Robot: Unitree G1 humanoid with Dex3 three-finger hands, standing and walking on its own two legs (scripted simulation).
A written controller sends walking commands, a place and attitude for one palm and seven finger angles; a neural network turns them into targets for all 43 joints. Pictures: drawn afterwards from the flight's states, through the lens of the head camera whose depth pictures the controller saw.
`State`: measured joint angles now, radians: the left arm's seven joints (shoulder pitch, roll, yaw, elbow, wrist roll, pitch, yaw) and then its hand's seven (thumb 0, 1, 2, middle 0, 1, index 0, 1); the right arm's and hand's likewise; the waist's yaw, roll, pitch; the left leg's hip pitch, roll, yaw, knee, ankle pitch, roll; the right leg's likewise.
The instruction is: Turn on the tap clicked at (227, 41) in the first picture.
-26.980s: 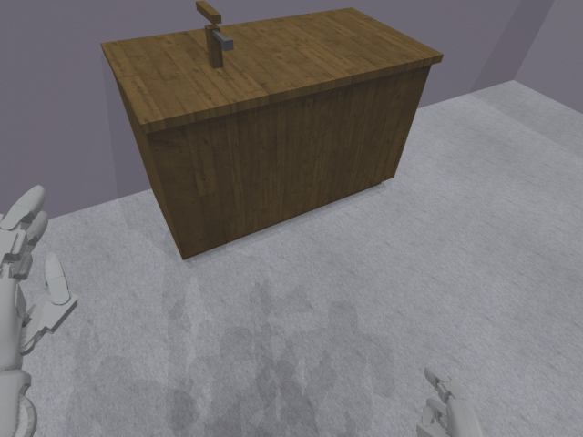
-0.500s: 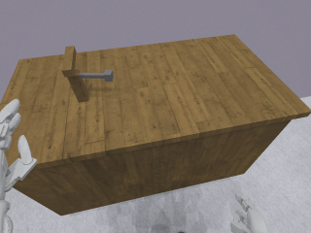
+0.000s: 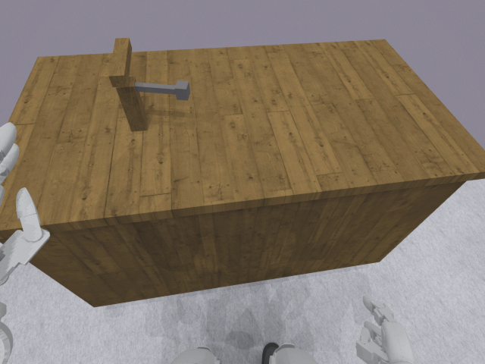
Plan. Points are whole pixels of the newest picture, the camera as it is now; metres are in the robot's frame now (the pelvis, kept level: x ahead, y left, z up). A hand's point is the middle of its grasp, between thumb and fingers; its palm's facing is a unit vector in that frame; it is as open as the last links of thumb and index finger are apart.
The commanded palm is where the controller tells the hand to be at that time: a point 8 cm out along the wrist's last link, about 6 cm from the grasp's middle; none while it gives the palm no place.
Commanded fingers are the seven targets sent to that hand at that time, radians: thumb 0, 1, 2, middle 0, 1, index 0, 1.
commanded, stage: step back with the hand held close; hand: left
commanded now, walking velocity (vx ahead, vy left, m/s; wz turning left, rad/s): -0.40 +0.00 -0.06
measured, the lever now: (182, 90) +0.61 +0.17 +0.09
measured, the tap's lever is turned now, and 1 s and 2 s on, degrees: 76 76 76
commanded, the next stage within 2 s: stop stepping back and stand still in 0.70 s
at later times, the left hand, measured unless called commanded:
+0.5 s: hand (53, 261) +0.19 +0.21 +0.18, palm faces +0.25 -0.83 -0.50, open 7.4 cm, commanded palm +0.12 +0.27 +0.20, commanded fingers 0.00 0.90 0.90 -0.20 -0.30 -0.20 -0.30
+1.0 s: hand out of the picture +0.06 +0.19 +0.17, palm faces +0.28 -0.84 -0.47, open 7.4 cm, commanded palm +0.01 +0.24 +0.20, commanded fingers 0.00 0.90 0.90 -0.20 -0.30 -0.20 -0.30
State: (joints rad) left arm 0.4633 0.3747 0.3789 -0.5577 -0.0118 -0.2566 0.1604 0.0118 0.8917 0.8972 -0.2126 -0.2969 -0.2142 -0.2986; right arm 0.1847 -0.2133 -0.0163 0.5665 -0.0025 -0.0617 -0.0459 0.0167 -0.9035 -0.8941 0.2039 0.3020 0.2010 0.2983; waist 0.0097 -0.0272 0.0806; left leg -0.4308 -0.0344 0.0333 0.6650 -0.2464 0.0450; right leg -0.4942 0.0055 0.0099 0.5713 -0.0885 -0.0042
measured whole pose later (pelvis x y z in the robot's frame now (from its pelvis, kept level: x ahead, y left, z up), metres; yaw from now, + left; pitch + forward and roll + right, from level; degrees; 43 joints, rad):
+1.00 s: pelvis -0.17 -0.03 +0.02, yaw -3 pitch +2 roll +3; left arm 0.57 0.43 0.35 -0.53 -0.04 -0.14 0.15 0.01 0.89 0.90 -0.22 -0.30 -0.22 -0.30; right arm 0.24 -0.21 -0.01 0.56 0.01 -0.06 -0.06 0.02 -0.90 -0.89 0.21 0.30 0.20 0.30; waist -0.04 -0.07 0.00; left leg -0.27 -0.01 0.05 0.73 -0.47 0.02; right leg -0.44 -0.01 -0.02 0.47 -0.08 -0.05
